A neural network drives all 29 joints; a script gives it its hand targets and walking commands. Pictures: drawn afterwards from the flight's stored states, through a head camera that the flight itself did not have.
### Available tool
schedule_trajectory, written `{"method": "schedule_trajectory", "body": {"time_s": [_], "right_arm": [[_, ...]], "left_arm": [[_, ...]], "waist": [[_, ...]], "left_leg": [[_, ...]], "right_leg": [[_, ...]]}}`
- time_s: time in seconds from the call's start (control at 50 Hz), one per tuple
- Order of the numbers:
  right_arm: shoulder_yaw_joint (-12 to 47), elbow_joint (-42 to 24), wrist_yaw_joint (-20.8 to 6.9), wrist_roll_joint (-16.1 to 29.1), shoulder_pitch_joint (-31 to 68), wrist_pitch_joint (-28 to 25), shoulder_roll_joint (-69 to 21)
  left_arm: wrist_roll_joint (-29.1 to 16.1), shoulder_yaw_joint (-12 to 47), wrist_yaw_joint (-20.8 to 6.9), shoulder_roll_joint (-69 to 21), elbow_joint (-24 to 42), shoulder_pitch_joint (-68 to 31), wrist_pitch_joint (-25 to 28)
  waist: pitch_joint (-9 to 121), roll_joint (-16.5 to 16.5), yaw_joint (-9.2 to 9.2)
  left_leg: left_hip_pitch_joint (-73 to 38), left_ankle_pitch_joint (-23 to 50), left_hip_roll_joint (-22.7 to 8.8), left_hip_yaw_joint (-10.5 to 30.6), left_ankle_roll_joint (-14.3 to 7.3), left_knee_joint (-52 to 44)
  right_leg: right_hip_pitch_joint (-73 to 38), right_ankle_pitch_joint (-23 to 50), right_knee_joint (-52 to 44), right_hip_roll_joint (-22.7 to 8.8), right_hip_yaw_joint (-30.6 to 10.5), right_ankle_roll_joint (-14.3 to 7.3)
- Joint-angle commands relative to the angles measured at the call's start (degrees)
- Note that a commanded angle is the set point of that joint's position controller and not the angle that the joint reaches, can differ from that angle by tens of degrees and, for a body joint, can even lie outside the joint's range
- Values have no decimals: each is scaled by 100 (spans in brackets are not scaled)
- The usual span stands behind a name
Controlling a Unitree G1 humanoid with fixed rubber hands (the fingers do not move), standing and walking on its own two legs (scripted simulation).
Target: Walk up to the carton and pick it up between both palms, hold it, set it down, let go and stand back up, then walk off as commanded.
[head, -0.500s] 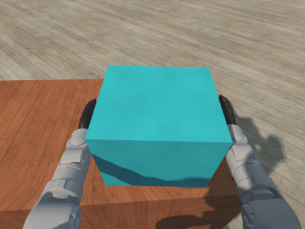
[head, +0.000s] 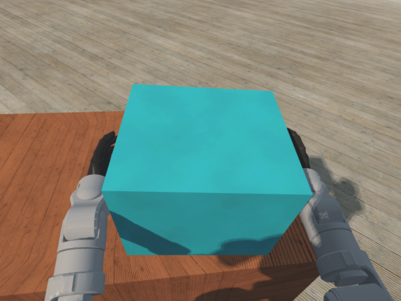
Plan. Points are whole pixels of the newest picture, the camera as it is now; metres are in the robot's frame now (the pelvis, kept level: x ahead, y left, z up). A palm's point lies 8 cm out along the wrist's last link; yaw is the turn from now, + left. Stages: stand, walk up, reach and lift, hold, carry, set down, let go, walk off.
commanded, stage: reach and lift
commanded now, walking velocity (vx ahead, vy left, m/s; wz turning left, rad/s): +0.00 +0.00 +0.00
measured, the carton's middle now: (201, 171) +0.36 +0.00 +0.09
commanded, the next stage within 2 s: hold in 0.86 s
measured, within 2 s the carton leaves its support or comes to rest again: neither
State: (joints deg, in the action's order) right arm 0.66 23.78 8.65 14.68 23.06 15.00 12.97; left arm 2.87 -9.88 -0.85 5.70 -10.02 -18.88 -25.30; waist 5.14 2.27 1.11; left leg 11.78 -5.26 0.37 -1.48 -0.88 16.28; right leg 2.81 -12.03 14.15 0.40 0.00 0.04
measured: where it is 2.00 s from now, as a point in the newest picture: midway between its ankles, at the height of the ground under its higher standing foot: outside the picture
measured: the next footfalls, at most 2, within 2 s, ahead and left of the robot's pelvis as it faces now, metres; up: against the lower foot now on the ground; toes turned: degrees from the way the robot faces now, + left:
none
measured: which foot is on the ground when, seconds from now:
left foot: down 0.00-1.00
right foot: down 0.00-1.00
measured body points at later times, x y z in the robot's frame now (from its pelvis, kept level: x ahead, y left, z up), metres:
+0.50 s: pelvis -0.02 -0.01 +0.00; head -0.05 +0.02 +0.45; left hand +0.35 +0.20 +0.14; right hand +0.36 -0.19 +0.15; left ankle +0.04 +0.11 -0.75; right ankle -0.05 -0.12 -0.75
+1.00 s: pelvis -0.01 +0.00 +0.00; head -0.04 +0.02 +0.45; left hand +0.34 +0.20 +0.15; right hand +0.36 -0.19 +0.16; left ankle +0.04 +0.11 -0.75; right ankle -0.05 -0.12 -0.75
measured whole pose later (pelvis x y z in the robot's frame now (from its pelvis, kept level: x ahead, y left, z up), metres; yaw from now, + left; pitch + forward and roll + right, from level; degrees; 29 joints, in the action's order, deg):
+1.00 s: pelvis -0.01 +0.00 +0.00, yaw +0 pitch +0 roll +0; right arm -1.1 21.1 7.8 16.4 28.3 22.2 14.1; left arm 5.6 -11.4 -1.6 5.4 -2.1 -23.0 -36.4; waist 4.9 3.1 0.8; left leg 11.2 -4.2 -0.2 -1.6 -0.6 15.7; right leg 2.5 -11.0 13.9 1.0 -0.2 -0.2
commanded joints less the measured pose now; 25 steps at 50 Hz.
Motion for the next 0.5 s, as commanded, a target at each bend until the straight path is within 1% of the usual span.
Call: {"method": "schedule_trajectory", "body": {"time_s": [0.0, 0.02, 0.04, 0.06, 0.08, 0.1, 0.12, 0.14, 0.16, 0.18, 0.2, 0.22, 0.24, 0.26, 0.28, 0.3, 0.32, 0.34, 0.36, 0.38, 0.4, 0.42, 0.44, 0.46, 0.48], "right_arm": [[2316, -2986, -906, 412, 4584, -347, -3247], [2356, -3280, -919, 460, 4428, -310, -3211], [2338, -2989, -933, 422, 4327, -258, -3165], [2304, -2780, -944, 349, 4296, -194, -3143], [2253, -2772, -956, 323, 4345, -162, -3075], [2241, -2757, -948, 312, 4353, -135, -3116], [2298, -2995, -935, 367, 4506, -157, -3187], [2114, -2655, -938, 276, 4655, -98, -3100], [2039, -2628, -959, 236, 4695, -115, -3096], [1999, -2282, -986, 184, 4748, -93, -3214], [1832, -2252, -1018, 140, 4694, -113, -3124], [1845, -2246, -1007, 108, 4858, -105, -3200], [1748, -2253, -1027, 86, 4937, -110, -3209], [1740, -2291, -1046, 161, 5059, -142, -3182], [1729, -1958, -1049, 80, 5147, -141, -3222], [1718, -2119, -1068, 52, 5115, -156, -3297], [1709, -1896, -1079, 21, 5141, -165, -3344], [1773, -1937, -1080, 105, 5046, -179, -3368], [1817, -1757, -1045, 64, 5139, -144, -3331], [1829, -1865, -1024, 87, 5201, -164, -3401], [1790, -1758, -1013, 41, 5286, -165, -3307], [1748, -1808, -994, 65, 5435, -206, -3336], [1653, -1616, -1003, 51, 5283, -165, -3301], [1613, -1541, -1010, 35, 5340, -175, -3268], [1609, -1552, -1033, 126, 5262, -189, -3252]], "left_arm": [[-671, 2859, -799, -2913, 1987, -3891, 221], [-778, 2924, -727, -2940, 2111, -3664, 177], [-621, 2870, -733, -2865, 1927, -3591, 85], [-573, 2609, -769, -2755, 1722, -3507, 34], [-462, 2507, -818, -2731, 1514, -3422, -70], [-394, 2390, -876, -2653, 1459, -3355, -101], [-457, 2522, -876, -2700, 1712, -3534, -100], [-429, 2491, -896, -2721, 1307, -3710, -154], [-400, 2472, -911, -2718, 1453, -3884, -139], [-359, 2429, -910, -2764, 1209, -3990, -124], [-401, 2481, -927, -2843, 1301, -4022, -145], [-423, 2477, -931, -2749, 1192, -4242, -150], [-525, 2542, -927, -2855, 1263, -4347, -144], [-525, 2635, -901, -2934, 1382, -4459, -142], [-431, 2460, -917, -2890, 1056, -4487, -147], [-555, 2549, -912, -2917, 1104, -4670, -78], [-543, 2559, -878, -2884, 1158, -4817, -11], [-566, 2564, -870, -2895, 1215, -4628, -4], [-456, 2442, -881, -2877, 918, -4537, -80], [-417, 2405, -895, -2932, 1012, -4528, -94], [-354, 2344, -922, -2893, 644, -4492, -127], [-354, 2332, -942, -2933, 658, -4510, -132], [-336, 2275, -941, -2897, 643, -4541, -169], [-378, 2278, -960, -2940, 604, -4552, -181], [-373, 2287, -951, -2994, 713, -4537, -159]], "waist": [[2680, -166, -73], [2797, -146, -125], [2452, -204, -138], [2133, 17, -250], [2201, 60, -255], [2247, 195, -275], [2561, 52, -227], [2177, 53, -132], [2373, -22, -201], [2236, -99, -178], [2134, -140, -52], [2086, -88, -108], [2238, -134, -8], [2460, -271, -39], [2209, -297, -78], [2362, -149, -39], [2460, -322, -42], [2538, -273, -27], [2393, -268, -87], [2502, -199, -86], [2272, -196, -58], [2429, -166, -40], [2127, -255, -23], [2062, -178, 26], [2300, -260, -19]], "left_leg": [[-2615, 1962, 96, 226, 180, 386], [-2738, 2132, 50, 242, 181, 399], [-2696, 1994, 36, 204, 155, 367], [-2515, 1735, 52, 181, 70, 256], [-2539, 1692, 57, 147, 22, 223], [-2500, 1574, 78, 133, -51, 237], [-2425, 1583, 113, 118, -36, 290], [-2332, 1206, 86, 132, -31, 163], [-2434, 1118, 65, 115, -11, 157], [-2381, 1034, 56, 85, -31, 112], [-2403, 904, 17, 78, 36, 61], [-2245, 669, 67, 31, -46, 63], [-2263, 609, 42, 47, 3, 20], [-2339, 640, 33, 51, 33, 81], [-2228, 535, 53, 20, 4, 39], [-2236, 469, 48, 3, -16, 24], [-2309, 477, 62, -2, 20, 64], [-2316, 700, 75, 0, 28, 95], [-2295, 706, 85, 6, -12, 92], [-2328, 764, 89, 31, -43, 100], [-2228, 621, 95, -21, -46, 93], [-2294, 643, 96, 3, -48, 73], [-2164, 546, 94, 10, -53, 49], [-2267, 584, 60, 24, -50, 33], [-2391, 688, 51, 52, 7, 40]], "right_leg": [[841, 2068, -95, 286, 67, 237], [873, 2091, -90, 326, 83, 204], [939, 1952, -142, 310, 66, 195], [953, 1726, -186, 295, 41, 209], [890, 1857, -214, 261, 72, 227], [812, 1891, -205, 240, 28, 258], [655, 2053, -127, 229, 24, 254], [907, 1661, -199, 228, 74, 236], [969, 1462, -218, 200, 64, 230], [1022, 1186, -262, 206, 59, 170], [1061, 1041, -278, 195, 92, 171], [1119, 892, -294, 145, 64, 218], [1063, 826, -271, 168, 104, 194], [1102, 764, -243, 178, 99, 181], [1116, 678, -278, 151, 96, 185], [1126, 674, -277, 118, 95, 234], [1210, 650, -243, 130, 124, 221], [1007, 1009, -213, 140, 113, 267], [1023, 1018, -207, 129, 110, 253], [923, 1015, -218, 137, 100, 248], [1029, 972, -251, 112, 93, 266], [983, 957, -256, 116, 142, 266], [1012, 780, -255, 129, 135, 258], [1107, 876, -262, 127, 130, 260], [1066, 848, -264, 173, 156, 233]]}}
